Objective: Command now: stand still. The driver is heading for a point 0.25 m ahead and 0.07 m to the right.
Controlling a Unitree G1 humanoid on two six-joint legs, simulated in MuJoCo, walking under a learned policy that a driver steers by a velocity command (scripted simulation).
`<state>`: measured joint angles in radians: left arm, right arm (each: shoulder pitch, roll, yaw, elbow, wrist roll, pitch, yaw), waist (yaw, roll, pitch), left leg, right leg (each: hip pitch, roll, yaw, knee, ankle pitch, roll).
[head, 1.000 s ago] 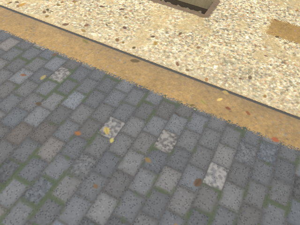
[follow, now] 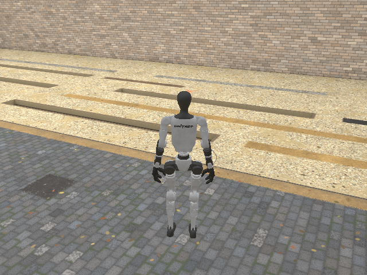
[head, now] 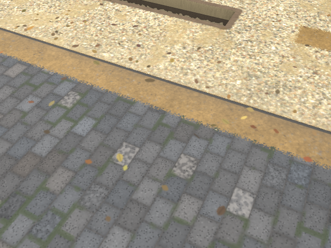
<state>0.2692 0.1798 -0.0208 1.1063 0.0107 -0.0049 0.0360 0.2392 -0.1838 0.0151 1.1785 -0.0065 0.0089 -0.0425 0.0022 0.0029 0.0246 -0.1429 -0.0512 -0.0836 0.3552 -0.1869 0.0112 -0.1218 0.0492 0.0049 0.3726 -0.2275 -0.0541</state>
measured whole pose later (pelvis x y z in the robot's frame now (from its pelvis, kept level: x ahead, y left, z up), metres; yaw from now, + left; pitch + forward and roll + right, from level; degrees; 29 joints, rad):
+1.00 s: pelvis +0.01 -0.02 +0.00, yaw +0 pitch -1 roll +0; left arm 0.33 0.13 -0.01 1.14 0.01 -0.02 0.05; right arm 0.30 -0.14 0.02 1.19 -0.01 0.01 -0.06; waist 0.00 0.01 0.02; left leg -0.14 -0.02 -0.08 0.39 -0.23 -0.02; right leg -0.11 0.08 0.00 0.37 -0.25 -0.08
